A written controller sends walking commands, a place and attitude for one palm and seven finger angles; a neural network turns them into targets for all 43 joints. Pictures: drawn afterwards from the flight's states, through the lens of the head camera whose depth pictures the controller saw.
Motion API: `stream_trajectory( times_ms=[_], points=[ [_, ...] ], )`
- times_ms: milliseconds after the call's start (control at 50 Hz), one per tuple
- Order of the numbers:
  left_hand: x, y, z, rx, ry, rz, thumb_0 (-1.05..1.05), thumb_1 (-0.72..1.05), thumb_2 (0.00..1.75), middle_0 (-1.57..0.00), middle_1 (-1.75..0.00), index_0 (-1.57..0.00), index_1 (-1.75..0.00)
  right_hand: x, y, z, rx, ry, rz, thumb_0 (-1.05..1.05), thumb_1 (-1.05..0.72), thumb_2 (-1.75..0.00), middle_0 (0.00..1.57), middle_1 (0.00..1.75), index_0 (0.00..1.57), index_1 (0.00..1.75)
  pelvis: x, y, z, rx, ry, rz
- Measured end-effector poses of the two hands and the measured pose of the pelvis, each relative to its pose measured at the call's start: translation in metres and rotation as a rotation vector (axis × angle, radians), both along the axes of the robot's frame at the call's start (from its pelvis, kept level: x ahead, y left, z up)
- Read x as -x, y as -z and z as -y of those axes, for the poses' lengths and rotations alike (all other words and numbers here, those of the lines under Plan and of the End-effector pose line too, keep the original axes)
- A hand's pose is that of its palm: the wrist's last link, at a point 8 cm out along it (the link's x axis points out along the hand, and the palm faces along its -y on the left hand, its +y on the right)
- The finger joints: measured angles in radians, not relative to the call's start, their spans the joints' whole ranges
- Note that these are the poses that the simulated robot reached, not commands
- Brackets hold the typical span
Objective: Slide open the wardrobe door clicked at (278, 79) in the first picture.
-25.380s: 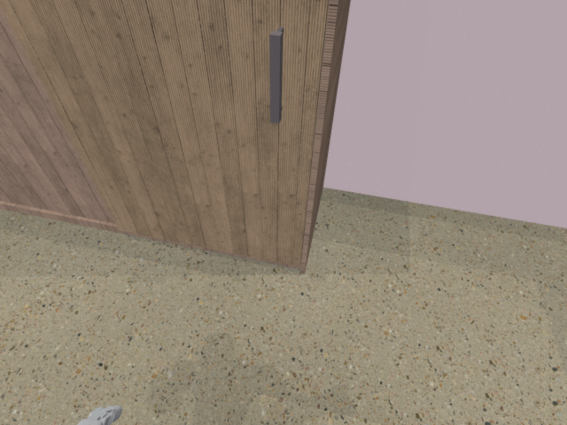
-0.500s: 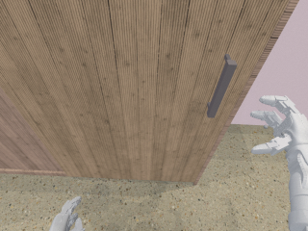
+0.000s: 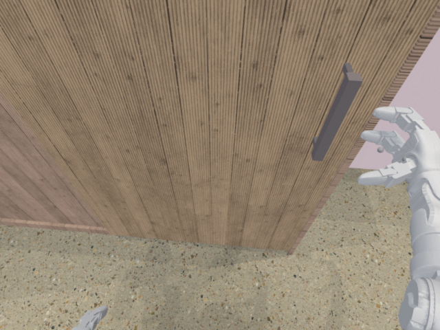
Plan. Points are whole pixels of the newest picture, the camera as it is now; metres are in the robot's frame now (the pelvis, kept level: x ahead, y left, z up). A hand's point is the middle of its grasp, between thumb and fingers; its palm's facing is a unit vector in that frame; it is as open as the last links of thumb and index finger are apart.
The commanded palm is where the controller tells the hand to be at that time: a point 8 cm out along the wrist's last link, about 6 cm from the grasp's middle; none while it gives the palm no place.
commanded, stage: move the hooked fingers beside the handle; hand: right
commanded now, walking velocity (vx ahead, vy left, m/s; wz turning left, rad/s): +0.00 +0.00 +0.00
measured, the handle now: (330, 116) +0.52 -0.15 +0.11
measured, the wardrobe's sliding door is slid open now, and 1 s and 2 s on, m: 0.00 0.00 0.00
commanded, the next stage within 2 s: feel for the door with the fingertips in 1.00 s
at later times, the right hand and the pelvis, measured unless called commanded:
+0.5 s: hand (372, 140) +0.46 -0.22 +0.11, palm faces -0.01 +1.00 +0.00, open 14.0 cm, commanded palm +0.44 -0.27 +0.12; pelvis +0.01 -0.01 -0.01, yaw +2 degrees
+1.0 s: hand (369, 137) +0.46 -0.21 +0.12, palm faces +0.00 +1.00 -0.01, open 14.0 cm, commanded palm +0.44 -0.26 +0.12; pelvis +0.00 -0.01 -0.01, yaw +1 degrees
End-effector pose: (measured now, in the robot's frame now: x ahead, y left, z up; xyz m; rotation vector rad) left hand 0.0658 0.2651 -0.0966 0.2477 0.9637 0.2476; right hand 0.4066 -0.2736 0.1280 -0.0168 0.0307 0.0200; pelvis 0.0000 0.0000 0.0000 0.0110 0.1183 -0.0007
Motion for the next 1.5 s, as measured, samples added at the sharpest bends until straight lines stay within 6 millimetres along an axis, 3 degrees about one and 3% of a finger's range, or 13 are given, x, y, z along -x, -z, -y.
stream_trajectory(
  times_ms=[280, 400, 580, 680, 840, 1060, 1240, 1500],
  points=[
    [0.041, 0.009, 0.005, -0.003, -0.055, -0.144, 0.01, 0.9, 0.9, -0.21, -0.3, -0.2, -0.3, -0.04, 0.003, -0.008, -0.029, -0.012, 0.011, -0.01, 0.5, -0.3, 0.3, 1.2, 0.3, 1.2, 0.001, 0.005, 0.008, -0.006, -0.011, -0.06],
    [0.048, 0.01, 0.01, 0.015, -0.078, -0.167, 0.01, 0.9, 0.9, -0.21, -0.3, -0.2, -0.3, -0.045, 0.011, -0.006, -0.021, -0.006, -0.007, -0.01, 0.5, -0.3, 0.3, 1.2, 0.3, 1.2, -0.003, 0.006, 0.01, -0.005, -0.026, -0.077],
    [0.035, 0.009, 0.015, 0.023, -0.069, -0.15, 0.01, 0.9, 0.9, -0.21, -0.3, -0.2, -0.3, -0.03, 0.013, 0.005, -0.01, 0.007, 0.026, -0.01, 0.5, -0.3, 0.3, 1.2, 0.3, 1.2, -0.008, 0.005, 0.012, -0.012, -0.024, -0.064],
    [0.015, 0.008, 0.016, 0.02, -0.034, -0.111, 0.01, 0.9, 0.9, -0.21, -0.3, -0.2, -0.3, -0.027, 0.008, -0.001, -0.023, -0.012, 0.024, -0.01, 0.5, -0.3, 0.3, 1.2, 0.3, 1.2, -0.009, 0.005, 0.013, -0.016, -0.008, -0.053],
    [-0.006, 0.006, 0.016, 0.019, 0.0, -0.052, 0.01, 0.9, 0.9, -0.21, -0.3, -0.2, -0.3, -0.033, 0.016, -0.013, -0.028, -0.004, -0.012, -0.01, 0.5, -0.3, 0.3, 1.2, 0.3, 1.2, -0.004, 0.006, 0.011, -0.011, -0.006, -0.061],
    [0.014, 0.01, 0.01, 0.025, -0.025, -0.109, 0.01, 0.9, 0.9, -0.21, -0.3, -0.2, -0.3, -0.036, 0.008, -0.006, 0.0, 0.012, 0.003, -0.01, 0.5, -0.3, 0.3, 1.2, 0.3, 1.2, -0.005, 0.007, 0.005, -0.01, -0.007, -0.064],
    [0.032, 0.012, 0.003, 0.016, -0.051, -0.164, 0.01, 0.9, 0.9, -0.21, -0.3, -0.2, -0.3, -0.038, 0.015, -0.016, -0.022, -0.014, 0.003, -0.01, 0.5, -0.3, 0.3, 1.2, 0.3, 1.2, -0.005, 0.007, 0.003, -0.009, -0.011, -0.076],
    [0.014, 0.01, 0.009, 0.043, -0.051, -0.093, 0.01, 0.9, 0.9, -0.21, -0.3, -0.2, -0.3, -0.036, 0.017, -0.044, -0.039, -0.004, 0.005, -0.01, 0.5, -0.3, 0.3, 1.2, 0.3, 1.2, -0.008, 0.005, 0.004, -0.005, -0.019, -0.056]
  ],
)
